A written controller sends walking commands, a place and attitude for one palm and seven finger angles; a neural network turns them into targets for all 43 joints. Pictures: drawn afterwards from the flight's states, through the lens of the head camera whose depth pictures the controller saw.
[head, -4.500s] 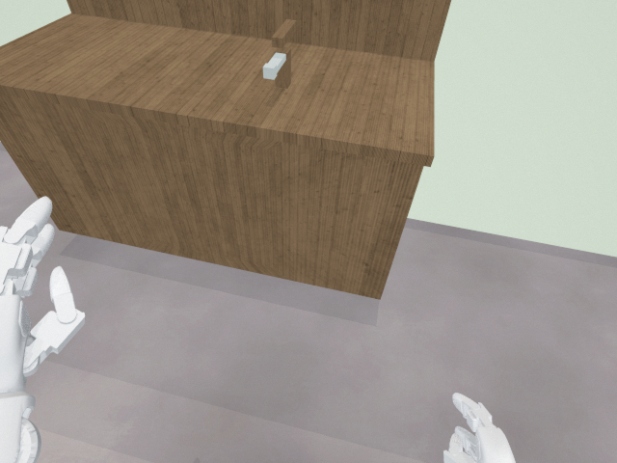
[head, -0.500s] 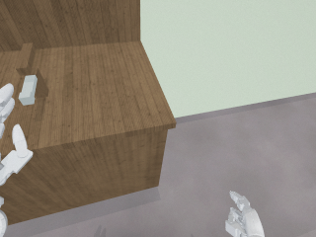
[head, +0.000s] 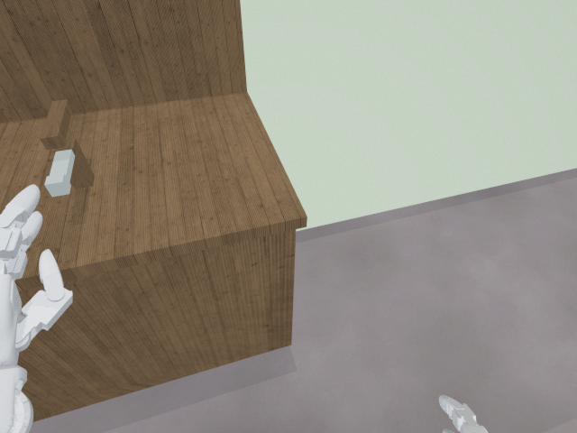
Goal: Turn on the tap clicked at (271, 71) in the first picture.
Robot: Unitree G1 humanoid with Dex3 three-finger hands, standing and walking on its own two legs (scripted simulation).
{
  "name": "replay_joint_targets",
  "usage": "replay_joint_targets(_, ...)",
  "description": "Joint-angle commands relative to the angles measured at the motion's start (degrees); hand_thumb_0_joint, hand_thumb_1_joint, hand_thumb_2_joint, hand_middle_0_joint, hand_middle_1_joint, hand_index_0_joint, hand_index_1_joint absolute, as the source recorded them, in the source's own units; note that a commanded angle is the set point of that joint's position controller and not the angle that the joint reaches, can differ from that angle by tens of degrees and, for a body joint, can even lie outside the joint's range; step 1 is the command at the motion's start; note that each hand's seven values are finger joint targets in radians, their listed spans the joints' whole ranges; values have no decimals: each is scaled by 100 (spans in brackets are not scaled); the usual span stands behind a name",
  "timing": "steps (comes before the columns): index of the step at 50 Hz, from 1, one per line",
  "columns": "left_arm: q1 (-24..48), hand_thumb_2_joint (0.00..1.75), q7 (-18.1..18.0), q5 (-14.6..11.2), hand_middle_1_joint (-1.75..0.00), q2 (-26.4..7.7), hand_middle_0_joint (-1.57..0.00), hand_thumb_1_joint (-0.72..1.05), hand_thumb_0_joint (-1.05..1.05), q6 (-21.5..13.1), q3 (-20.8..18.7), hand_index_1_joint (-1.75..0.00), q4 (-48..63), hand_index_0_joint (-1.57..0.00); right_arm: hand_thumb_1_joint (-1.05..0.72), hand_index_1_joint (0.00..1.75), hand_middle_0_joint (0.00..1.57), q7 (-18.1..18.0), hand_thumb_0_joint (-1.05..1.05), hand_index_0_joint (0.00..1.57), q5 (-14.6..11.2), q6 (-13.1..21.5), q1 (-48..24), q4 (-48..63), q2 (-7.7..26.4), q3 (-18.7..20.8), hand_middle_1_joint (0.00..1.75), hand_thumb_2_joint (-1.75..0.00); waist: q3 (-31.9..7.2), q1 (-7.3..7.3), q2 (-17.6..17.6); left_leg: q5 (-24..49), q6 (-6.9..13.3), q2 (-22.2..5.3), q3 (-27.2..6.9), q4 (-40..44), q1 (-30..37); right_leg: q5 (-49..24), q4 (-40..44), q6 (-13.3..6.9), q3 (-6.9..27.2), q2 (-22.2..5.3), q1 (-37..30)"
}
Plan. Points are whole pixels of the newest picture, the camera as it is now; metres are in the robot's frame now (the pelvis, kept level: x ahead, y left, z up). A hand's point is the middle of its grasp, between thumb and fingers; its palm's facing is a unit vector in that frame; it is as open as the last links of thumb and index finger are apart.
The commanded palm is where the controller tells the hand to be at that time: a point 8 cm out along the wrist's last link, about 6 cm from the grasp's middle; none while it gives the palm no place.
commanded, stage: come to a stop and stand still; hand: left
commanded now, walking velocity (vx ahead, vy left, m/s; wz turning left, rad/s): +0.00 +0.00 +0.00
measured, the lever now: (58, 185) +0.48 +0.43 +0.07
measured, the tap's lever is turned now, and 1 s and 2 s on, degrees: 0 0 0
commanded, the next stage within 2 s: look again from close up in 0.02 s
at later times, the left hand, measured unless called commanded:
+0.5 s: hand (40, 270) +0.25 +0.29 +0.16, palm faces +0.38 -0.85 -0.36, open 7.4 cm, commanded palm +0.19 +0.32 +0.18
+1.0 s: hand (35, 232) +0.30 +0.32 +0.16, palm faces +0.39 -0.85 -0.36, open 7.4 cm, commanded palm +0.24 +0.36 +0.18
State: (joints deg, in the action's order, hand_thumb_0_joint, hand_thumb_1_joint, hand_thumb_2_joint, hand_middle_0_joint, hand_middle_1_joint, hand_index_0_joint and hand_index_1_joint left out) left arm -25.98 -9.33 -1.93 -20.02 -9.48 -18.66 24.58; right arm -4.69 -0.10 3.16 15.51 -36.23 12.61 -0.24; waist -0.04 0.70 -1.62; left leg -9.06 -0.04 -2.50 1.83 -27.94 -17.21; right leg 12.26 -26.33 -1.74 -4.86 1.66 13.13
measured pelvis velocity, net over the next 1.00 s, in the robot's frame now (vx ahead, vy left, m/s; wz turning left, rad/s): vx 0.08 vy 0.07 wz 0.00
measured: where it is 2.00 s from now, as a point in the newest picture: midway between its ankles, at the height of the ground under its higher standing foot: outside the picture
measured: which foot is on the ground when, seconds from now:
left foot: down 0.00-1.00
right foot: down 0.00-1.00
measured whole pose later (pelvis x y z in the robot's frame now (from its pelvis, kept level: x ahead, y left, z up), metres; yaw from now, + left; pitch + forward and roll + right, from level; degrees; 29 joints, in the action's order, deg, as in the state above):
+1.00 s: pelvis +0.08 +0.07 -0.01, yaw +0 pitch +0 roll -2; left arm -24.5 -6.1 -3.6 -22.1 -13.1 -21.7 28.5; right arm -0.5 -0.5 4.8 11.4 -32.1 11.7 -0.4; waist 1.2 -0.7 0.7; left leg -20.8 6.5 4.8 1.6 -36.5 -16.1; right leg 21.1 -33.6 0.9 -1.3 -2.8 11.8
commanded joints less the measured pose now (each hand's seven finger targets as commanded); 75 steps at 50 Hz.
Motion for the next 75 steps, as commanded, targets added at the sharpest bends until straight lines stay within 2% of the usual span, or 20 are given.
replay_joint_targets(1,264,90,-65,49,-30,-881,-20,90,0,-405,-510,-30,1167,-20,-90,30,20,-1,0,20,28,404,-817,995,554,159,30,-90,-180,-94,-244,-1434,113,-387,-595,895,-373,1159,758,110,751,-445,-208)
replay_joint_targets(5,385,90,-92,24,-30,-995,-20,90,0,-367,-572,-30,1336,-20,-90,30,20,8,0,20,37,407,-778,954,563,186,30,-90,-269,-57,73,-1033,28,-203,-379,384,-58,1371,1034,20,966,-672,131)
replay_joint_targets(6,5999,90,29,699,-30,-5656,-20,90,0,-892,-3955,-30,2598,-20,-90,30,20,-3,0,20,172,667,-274,922,704,337,30,-90,737,-321,1242,-389,88,49,-35,-624,-434,-399,1745,623,1381,-864,959)
replay_joint_targets(7,3079,90,278,262,-30,-2400,-20,90,0,-730,-1672,-30,-313,-20,-90,30,20,27,0,20,55,666,-540,641,75,56,30,-90,-602,-152,1250,-290,168,473,-144,-643,225,114,1161,35,1363,-1288,475)
replay_joint_targets(8,1408,90,361,37,-30,-1429,-20,90,0,-690,-1168,-30,-927,-20,-90,30,20,53,0,20,-64,796,-635,1000,415,252,30,-90,-394,-499,489,-230,58,268,-140,-441,432,242,1310,-4,1912,-1234,351)
replay_joint_targets(10,1044,90,460,-193,-30,-681,-20,90,0,-881,-397,-30,229,-20,-90,30,20,251,0,20,-131,885,-635,1033,480,228,30,-90,-645,-338,-450,-395,100,223,-245,279,531,594,963,-60,1450,-1070,-226)
replay_joint_targets(14,533,90,363,-150,-30,-1111,-20,90,0,-890,-548,-30,918,-20,-90,30,20,305,0,20,-60,959,-762,1064,569,190,30,-90,-344,-362,337,-1263,182,46,-598,815,252,1696,1000,70,993,-598,104)
replay_joint_targets(21,1351,90,283,-69,-30,-1370,-20,90,0,-1027,-967,-30,1128,-20,-90,30,20,206,0,20,-26,1022,-804,1133,553,169,30,-90,-356,-278,-536,-1653,325,-312,-1112,1490,-325,358,215,115,642,-298,-699)
replay_joint_targets(28,1005,90,287,-52,-30,-913,-20,90,0,-935,-523,-30,1421,-20,-90,30,20,344,0,20,35,1049,-743,1030,635,230,30,-90,-978,-229,-301,847,121,-35,-721,588,697,-1005,375,33,594,-384,-760)
replay_joint_targets(41,536,90,241,-168,-30,-1131,-20,90,0,-742,-882,-30,1576,-20,-90,30,20,326,0,20,-10,527,-834,1272,654,243,30,-90,-920,-97,-226,1798,126,-83,-762,-92,568,-1283,-513,-85,348,-478,-637)
replay_joint_targets(55,502,90,186,-187,-30,-1266,-20,90,0,-763,-1073,-30,1579,-20,-90,30,20,366,0,20,-91,312,-820,1333,704,333,30,-90,-763,-64,-279,1776,-74,-116,-907,-345,280,-750,-1059,-186,475,-638,-433)
replay_joint_targets(63,526,90,190,-149,-30,-1103,-20,90,0,-777,-969,-30,1452,-20,-90,30,20,365,0,20,5,409,-767,1279,715,359,30,-90,-561,-108,-534,1541,-228,-299,-1209,219,433,489,-546,-76,-103,-306,-341)
replay_joint_targets(65,262,90,146,-149,-30,-1186,-20,90,0,-761,-1090,-30,1182,-20,-90,30,20,354,0,20,-21,349,-769,1256,681,355,30,-90,-831,-189,368,1228,-273,-6,-718,-790,-324,-507,-317,-395,526,-844,-1256)
replay_joint_targets(66,234,90,145,-156,-30,-1090,-20,90,0,-758,-977,-30,1157,-20,-90,30,20,358,0,20,-54,300,-798,1280,687,395,30,-90,-870,-200,1074,694,-238,266,-467,-1563,-810,-593,-226,-724,1382,-1438,-1422)
replay_joint_targets(68,354,90,95,-150,-30,-1147,-20,90,0,-795,-1055,-30,1118,-20,-90,30,20,380,0,20,-98,236,-820,1236,632,392,30,-90,-368,-175,1461,-1796,113,231,-408,-2524,-1753,-288,316,-1141,2625,-2470,-1193)
replay_joint_targets(70,777,90,53,-85,-30,-1120,-20,90,0,-750,-991,-30,1477,-20,-90,30,20,397,0,20,-79,169,-819,1114,622,342,30,-90,-90,-27,785,-2026,262,-162,-809,-1524,-941,352,-249,-791,2021,-2293,-137)
replay_joint_targets(71,953,90,72,-54,-30,-1031,-20,90,0,-715,-853,-30,1608,-20,-90,30,20,376,0,20,-100,151,-687,1044,515,296,30,-90,-165,204,33,-1358,220,134,-474,-493,142,634,-962,-411,944,-1543,621)
replay_joint_targets(72,943,90,104,-51,-30,-981,-20,90,0,-728,-823,-30,1734,-20,-90,30,20,315,0,20,-92,212,-747,1126,679,357,30,-90,-160,204,-1308,-1224,336,-111,-1478,493,722,941,-2222,12,42,-433,1342)
replay_joint_targets(73,955,90,129,-56,-30,-1044,-20,90,0,-762,-828,-30,1924,-20,-90,30,20,299,0,20,-91,339,-804,1270,688,424,30,-90,-269,154,-2011,-1161,696,-879,-2714,1282,1125,2050,-3318,190,45,7,1935)
replay_joint_targets(75,1118,90,111,-45,-30,-1478,-20,90,0,-771,-1143,-30,2113,-20,-90,30,20,317,0,20,20,446,-915,1246,565,366,30,-90,-178,62,-1101,-1011,850,-1261,-3549,1552,1086,1877,-4420,89,621,-209,2387)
